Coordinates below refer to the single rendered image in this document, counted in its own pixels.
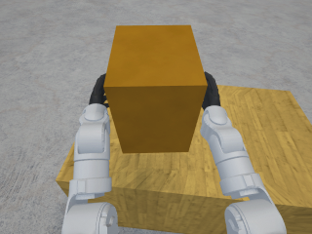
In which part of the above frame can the right robot hand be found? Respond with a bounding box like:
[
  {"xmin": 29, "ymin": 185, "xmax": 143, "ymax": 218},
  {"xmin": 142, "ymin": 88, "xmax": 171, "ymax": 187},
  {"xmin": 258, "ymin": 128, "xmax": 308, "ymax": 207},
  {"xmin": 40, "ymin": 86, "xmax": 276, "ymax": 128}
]
[{"xmin": 202, "ymin": 71, "xmax": 221, "ymax": 111}]

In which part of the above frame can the carton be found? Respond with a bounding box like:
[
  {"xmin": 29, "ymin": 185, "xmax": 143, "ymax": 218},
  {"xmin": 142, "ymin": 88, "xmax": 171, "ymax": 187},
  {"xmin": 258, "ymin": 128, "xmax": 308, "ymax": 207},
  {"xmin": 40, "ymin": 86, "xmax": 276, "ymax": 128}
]
[{"xmin": 103, "ymin": 24, "xmax": 208, "ymax": 154}]

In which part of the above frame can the robot right upper arm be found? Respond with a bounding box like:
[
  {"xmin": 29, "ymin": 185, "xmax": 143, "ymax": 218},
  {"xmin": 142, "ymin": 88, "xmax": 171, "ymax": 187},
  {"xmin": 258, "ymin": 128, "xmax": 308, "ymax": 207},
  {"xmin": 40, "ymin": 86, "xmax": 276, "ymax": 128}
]
[{"xmin": 224, "ymin": 198, "xmax": 287, "ymax": 234}]

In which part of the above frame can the pedestal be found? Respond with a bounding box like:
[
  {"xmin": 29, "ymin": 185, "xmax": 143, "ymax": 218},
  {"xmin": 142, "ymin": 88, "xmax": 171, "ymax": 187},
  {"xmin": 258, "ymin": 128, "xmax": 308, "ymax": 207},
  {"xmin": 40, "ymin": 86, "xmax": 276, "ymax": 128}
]
[{"xmin": 56, "ymin": 85, "xmax": 312, "ymax": 234}]

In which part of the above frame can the left robot forearm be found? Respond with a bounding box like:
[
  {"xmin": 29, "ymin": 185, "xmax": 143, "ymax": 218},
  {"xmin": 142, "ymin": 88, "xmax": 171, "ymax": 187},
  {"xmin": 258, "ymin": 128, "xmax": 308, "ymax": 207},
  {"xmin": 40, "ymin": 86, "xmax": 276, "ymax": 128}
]
[{"xmin": 61, "ymin": 103, "xmax": 112, "ymax": 234}]

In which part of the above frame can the left robot hand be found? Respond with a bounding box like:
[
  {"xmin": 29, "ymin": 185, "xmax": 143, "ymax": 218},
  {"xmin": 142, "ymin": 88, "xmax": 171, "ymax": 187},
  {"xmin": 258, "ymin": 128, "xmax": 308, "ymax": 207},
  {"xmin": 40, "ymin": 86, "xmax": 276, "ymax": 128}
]
[{"xmin": 89, "ymin": 73, "xmax": 109, "ymax": 108}]

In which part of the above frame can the robot left upper arm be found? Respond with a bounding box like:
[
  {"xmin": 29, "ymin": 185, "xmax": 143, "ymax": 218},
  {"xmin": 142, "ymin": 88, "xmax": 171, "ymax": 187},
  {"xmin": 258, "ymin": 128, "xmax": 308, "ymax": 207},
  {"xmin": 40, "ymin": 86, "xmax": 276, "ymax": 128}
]
[{"xmin": 62, "ymin": 202, "xmax": 119, "ymax": 234}]

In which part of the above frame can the right robot forearm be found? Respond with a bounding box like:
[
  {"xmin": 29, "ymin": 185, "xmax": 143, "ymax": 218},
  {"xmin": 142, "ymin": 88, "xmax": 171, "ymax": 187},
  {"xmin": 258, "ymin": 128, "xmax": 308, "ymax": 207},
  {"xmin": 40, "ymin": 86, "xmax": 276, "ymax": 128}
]
[{"xmin": 200, "ymin": 105, "xmax": 287, "ymax": 234}]

